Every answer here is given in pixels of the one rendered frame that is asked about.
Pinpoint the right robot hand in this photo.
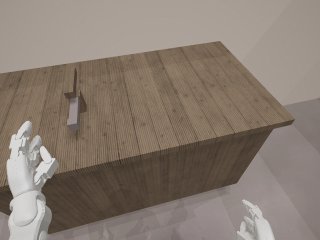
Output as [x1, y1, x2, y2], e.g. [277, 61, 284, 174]
[237, 199, 275, 240]

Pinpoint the counter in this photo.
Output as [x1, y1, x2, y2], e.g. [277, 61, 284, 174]
[0, 41, 295, 234]

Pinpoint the tap lever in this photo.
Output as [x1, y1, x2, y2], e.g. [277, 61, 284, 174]
[67, 97, 80, 131]

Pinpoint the left robot forearm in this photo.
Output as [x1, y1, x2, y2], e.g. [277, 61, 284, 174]
[8, 190, 52, 240]

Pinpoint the left robot hand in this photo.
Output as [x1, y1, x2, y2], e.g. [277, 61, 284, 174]
[6, 121, 59, 198]

